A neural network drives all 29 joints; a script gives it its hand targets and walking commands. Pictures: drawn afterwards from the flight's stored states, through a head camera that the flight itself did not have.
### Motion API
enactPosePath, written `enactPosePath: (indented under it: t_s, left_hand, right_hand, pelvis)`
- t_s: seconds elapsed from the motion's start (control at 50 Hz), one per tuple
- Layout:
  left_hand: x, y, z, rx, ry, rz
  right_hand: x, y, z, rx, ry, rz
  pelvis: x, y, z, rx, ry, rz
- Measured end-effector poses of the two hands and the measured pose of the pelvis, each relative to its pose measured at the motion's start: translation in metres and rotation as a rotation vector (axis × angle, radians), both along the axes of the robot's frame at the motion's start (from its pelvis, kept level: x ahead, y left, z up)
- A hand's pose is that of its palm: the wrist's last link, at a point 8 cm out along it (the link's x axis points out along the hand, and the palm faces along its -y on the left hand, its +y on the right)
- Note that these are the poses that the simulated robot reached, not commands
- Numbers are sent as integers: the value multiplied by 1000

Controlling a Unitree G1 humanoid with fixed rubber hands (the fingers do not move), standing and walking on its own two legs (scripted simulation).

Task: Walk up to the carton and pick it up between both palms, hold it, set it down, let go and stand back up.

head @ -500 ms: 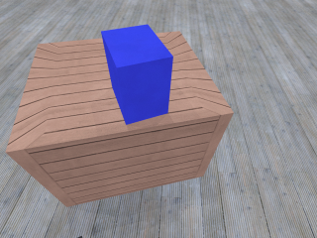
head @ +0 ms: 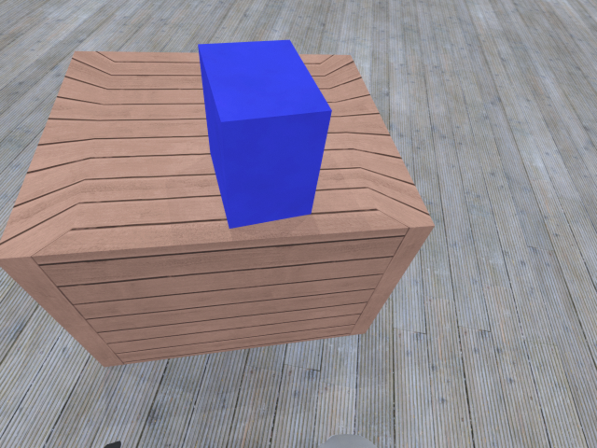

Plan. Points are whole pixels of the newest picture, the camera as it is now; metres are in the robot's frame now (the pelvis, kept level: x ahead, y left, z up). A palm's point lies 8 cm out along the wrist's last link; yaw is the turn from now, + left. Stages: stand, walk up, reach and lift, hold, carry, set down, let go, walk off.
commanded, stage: walk up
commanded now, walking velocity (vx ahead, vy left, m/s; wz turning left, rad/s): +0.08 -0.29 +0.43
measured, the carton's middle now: (259, 136) +0.68 +0.05 -0.01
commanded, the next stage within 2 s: none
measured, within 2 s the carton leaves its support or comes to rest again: neither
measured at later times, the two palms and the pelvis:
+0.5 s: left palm out of the picture +0.00 +0.07 -0.14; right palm (460, 332) +0.31 -0.31 -0.13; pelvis +0.14 -0.12 -0.01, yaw +10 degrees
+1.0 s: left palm (209, 352) +0.29 +0.13 -0.15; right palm (463, 344) +0.30 -0.33 -0.16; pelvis +0.27 -0.10 -0.01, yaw +7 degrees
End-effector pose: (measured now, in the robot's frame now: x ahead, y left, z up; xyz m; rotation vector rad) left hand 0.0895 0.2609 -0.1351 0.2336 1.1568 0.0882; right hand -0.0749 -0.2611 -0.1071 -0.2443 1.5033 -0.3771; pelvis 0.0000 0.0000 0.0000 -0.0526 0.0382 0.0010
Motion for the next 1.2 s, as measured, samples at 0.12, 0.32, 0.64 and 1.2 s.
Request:
enactPosePath:
  t_s: [0.12, 0.32, 0.64, 1.2]
  left_hand:
    - [23, -51, -2, -38, -54, 32]
    - [-39, -120, 14, 35, 55, 238]
    - [-71, -207, -13, -141, 490, 476]
    - [188, -162, -5, -25, 146, 278]
  right_hand:
    - [0, -72, 0, -29, 57, 0]
    - [221, -101, -29, 150, -338, 242]
    - [476, 3, -36, 298, -498, 529]
    - [383, -61, -51, 269, -82, 215]
  pelvis:
    - [12, -46, -9, 27, 16, 30]
    - [75, -104, -3, 82, -17, 100]
    - [195, -99, -28, 59, 6, 181]
    - [295, -118, -2, 69, -65, 155]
